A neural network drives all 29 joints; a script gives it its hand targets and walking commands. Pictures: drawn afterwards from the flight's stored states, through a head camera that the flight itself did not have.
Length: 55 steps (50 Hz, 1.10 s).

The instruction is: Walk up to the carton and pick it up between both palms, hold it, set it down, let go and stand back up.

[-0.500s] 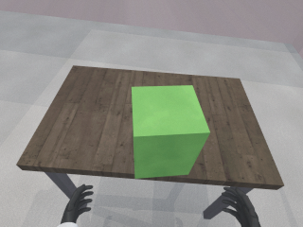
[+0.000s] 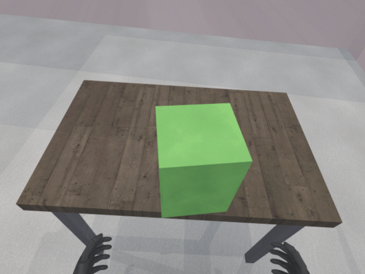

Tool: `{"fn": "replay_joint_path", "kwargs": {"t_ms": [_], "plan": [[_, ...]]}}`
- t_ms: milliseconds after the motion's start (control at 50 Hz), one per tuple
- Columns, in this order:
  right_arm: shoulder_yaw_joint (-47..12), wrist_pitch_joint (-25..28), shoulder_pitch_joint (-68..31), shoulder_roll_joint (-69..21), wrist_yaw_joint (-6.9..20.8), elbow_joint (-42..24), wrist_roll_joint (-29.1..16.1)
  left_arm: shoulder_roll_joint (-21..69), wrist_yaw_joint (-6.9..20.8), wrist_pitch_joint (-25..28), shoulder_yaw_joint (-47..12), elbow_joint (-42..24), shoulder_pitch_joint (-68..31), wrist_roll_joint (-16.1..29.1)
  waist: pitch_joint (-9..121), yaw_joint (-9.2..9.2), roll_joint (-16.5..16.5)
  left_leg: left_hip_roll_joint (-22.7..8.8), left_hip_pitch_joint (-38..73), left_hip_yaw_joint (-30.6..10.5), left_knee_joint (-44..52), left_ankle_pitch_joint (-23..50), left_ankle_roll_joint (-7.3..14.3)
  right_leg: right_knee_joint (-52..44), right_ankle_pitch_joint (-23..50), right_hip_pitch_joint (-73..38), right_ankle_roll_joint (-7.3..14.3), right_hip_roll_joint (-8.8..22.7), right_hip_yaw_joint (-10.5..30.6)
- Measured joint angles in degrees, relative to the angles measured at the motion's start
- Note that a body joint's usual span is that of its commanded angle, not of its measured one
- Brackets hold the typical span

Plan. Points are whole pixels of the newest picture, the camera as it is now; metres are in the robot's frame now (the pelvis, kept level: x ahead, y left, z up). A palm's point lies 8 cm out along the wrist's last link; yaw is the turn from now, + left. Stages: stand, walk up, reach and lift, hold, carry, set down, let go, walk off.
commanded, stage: let go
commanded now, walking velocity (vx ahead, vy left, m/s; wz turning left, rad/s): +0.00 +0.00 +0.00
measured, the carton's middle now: (194, 163) +0.37 +0.01 +0.01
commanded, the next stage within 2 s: stand in 0.30 s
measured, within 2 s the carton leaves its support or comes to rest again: neither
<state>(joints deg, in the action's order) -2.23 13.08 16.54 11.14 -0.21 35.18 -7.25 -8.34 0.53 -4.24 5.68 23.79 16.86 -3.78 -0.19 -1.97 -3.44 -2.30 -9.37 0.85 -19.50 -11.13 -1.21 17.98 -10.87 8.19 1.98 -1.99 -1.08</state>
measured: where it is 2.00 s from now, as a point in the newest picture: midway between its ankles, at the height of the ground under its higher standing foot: outside the picture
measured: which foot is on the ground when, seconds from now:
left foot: down 0.00-1.00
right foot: down 0.00-1.00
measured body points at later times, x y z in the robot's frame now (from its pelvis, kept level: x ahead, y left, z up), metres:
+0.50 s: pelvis +0.01 +0.00 -0.01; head +0.01 +0.02 +0.44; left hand +0.14 +0.27 -0.12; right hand +0.15 -0.26 -0.09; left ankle -0.01 +0.13 -0.75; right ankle -0.02 -0.10 -0.75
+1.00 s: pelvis +0.00 +0.01 -0.01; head +0.00 +0.02 +0.44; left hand +0.09 +0.29 -0.13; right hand +0.13 -0.27 -0.10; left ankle -0.01 +0.13 -0.75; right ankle -0.02 -0.10 -0.75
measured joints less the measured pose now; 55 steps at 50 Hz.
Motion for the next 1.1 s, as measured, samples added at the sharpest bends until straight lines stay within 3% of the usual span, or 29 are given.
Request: {"fn": "replay_joint_path", "kwargs": {"t_ms": [340, 420, 600, 1100], "plan": [[1.59, 0.0, -3.39, -0.31, 0.67, 4.4, 1.26, -0.22, 0.04, -1.19, -0.01, 3.35, -3.01, 0.0, -0.93, 0.73, 0.58, 0.0, 0.0, 0.0, -0.58, -0.76, 0.0, 0.0, -0.43, -0.27, 0.0, 0.0, 0.04], [2.53, -4.68, -3.51, 1.01, -1.08, 5.1, 4.82, -2.73, -0.8, 1.21, 0.05, 9.09, -3.61, 0.0, -0.87, 0.75, 0.85, -0.04, 0.05, 0.01, -3.61, -2.56, 0.0, 3.08, -2.34, -0.29, -0.02, 0.02, 0.03], [5.08, -9.7, -3.51, 4.8, -1.64, 5.87, 5.21, -7.93, -0.77, 3.6, 0.0, 17.89, -3.63, 0.0, -0.59, 0.74, 1.28, -0.06, 0.0, 0.0, -6.02, -4.06, 0.0, 5.06, -3.52, -0.42, -0.1, 0.03, 0.06], [4.71, -10.77, -3.5, 5.06, -0.83, 8.61, 5.22, -8.54, -0.21, 5.21, -0.01, 25.71, -3.65, 0.01, -0.59, 0.74, 2.43, -0.06, 0.0, 0.0, -6.09, -3.7, 0.0, 5.06, -3.12, -0.45, -0.11, 0.04, 0.06]]}}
